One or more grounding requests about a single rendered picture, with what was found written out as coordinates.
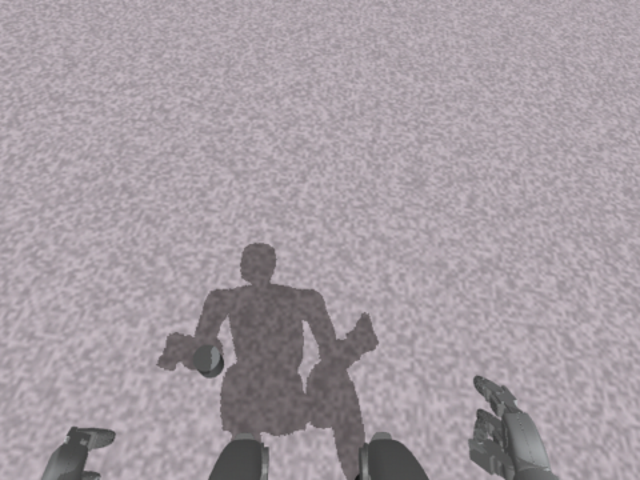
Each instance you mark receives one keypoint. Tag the right robot hand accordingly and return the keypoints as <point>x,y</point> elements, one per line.
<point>516,444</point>

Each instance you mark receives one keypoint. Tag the tin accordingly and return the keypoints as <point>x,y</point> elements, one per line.
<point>208,361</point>

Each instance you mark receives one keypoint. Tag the left robot hand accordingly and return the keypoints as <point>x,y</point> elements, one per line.
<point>68,461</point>

